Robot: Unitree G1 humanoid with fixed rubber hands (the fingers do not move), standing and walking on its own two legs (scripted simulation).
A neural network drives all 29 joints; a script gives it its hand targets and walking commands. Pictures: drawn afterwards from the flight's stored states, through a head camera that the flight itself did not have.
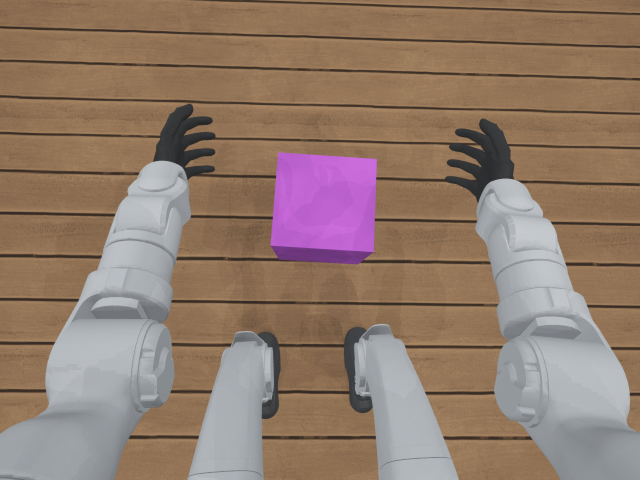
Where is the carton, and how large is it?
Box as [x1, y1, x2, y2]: [271, 152, 376, 264]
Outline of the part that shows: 278,152 271,234 271,246 278,258 357,264 373,251 376,159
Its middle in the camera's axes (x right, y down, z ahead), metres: +0.01 -0.05 +0.92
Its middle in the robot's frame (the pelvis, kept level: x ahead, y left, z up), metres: +0.51 -0.04 -0.53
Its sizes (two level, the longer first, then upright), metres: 0.210 0.200 0.250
